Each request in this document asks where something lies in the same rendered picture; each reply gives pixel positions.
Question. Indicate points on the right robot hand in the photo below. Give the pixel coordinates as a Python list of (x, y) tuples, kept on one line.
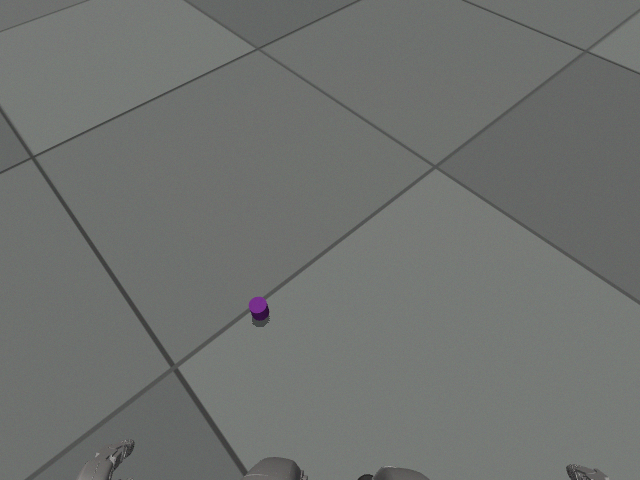
[(577, 472)]

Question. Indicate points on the tin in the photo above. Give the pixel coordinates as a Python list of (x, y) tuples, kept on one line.
[(259, 308)]

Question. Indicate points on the left robot hand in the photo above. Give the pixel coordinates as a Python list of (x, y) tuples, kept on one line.
[(107, 459)]

